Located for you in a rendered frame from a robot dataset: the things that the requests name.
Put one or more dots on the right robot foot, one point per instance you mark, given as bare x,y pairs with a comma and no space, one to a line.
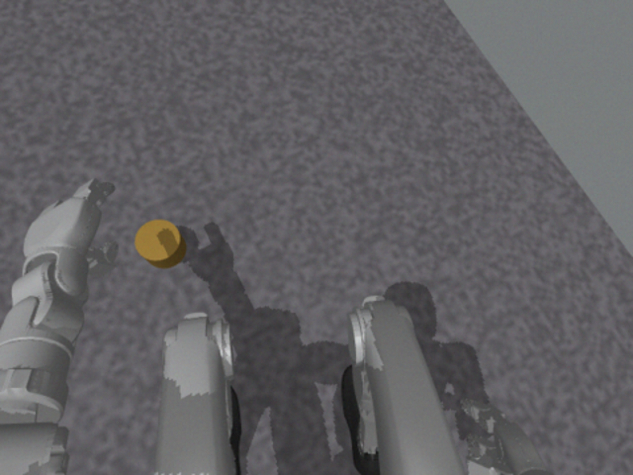
365,464

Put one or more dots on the tin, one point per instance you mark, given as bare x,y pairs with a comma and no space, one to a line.
160,243

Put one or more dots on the left robot arm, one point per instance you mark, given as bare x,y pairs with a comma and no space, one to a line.
37,343

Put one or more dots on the left robot hand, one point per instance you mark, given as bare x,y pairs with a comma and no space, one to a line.
73,224

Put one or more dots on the right robot hand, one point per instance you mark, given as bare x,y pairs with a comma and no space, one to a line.
511,453

